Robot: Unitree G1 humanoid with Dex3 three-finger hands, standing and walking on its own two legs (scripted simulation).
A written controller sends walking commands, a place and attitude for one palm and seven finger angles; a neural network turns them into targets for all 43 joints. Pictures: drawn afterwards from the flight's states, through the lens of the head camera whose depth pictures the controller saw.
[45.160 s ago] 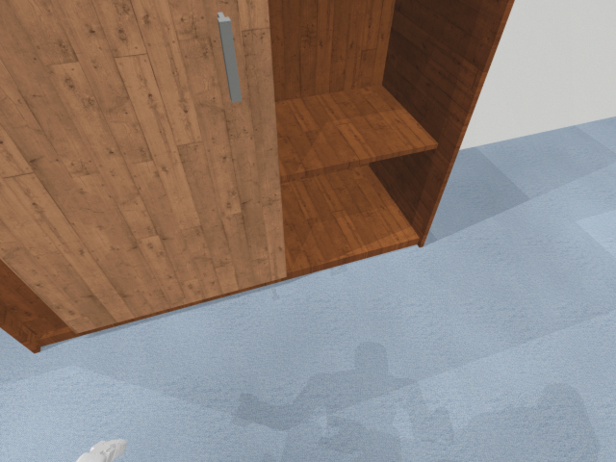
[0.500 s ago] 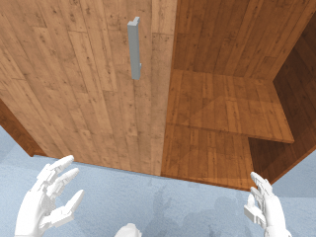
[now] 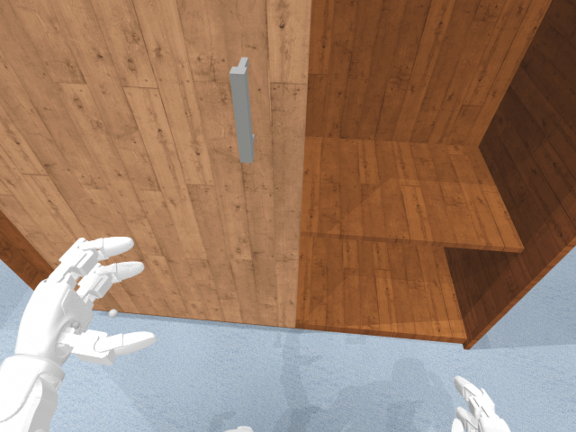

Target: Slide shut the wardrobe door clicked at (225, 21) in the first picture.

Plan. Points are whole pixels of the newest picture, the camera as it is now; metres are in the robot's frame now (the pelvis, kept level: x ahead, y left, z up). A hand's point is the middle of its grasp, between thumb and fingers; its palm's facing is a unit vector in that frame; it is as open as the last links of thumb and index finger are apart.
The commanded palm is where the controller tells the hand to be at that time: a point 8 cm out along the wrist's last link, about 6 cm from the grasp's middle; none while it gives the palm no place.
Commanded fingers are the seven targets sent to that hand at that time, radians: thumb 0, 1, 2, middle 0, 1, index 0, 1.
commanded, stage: raise the hand with hooked fingers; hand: left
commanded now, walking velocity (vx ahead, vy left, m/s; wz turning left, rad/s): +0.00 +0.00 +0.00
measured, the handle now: (245, 112) +0.55 +0.11 +0.17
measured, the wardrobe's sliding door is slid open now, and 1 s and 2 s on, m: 0.59 0.59 0.59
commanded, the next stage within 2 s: move the hooked fingers beside the handle in 1.08 s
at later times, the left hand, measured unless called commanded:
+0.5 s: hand (40, 252) +0.25 +0.28 +0.18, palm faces +0.06 -0.99 -0.12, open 13.9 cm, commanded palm +0.23 +0.32 +0.19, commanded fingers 0.00 -0.50 0.30 -0.30 -1.20 -0.30 -1.20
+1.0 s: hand (59, 224) +0.27 +0.26 +0.20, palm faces +0.07 -0.99 -0.11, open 13.9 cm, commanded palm +0.25 +0.30 +0.20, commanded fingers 0.00 -0.50 0.30 -0.30 -1.20 -0.30 -1.20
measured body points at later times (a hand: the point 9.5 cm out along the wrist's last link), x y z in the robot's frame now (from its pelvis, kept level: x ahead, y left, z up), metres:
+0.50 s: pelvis +0.00 +0.00 +0.02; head -0.01 +0.00 +0.47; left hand +0.24 +0.33 +0.19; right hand +0.20 -0.20 -0.04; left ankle +0.07 +0.11 -0.71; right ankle -0.02 -0.13 -0.71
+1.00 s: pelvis +0.01 -0.02 +0.02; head -0.01 -0.04 +0.47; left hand +0.26 +0.32 +0.21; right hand +0.19 -0.26 -0.05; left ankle +0.07 +0.11 -0.71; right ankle -0.02 -0.13 -0.71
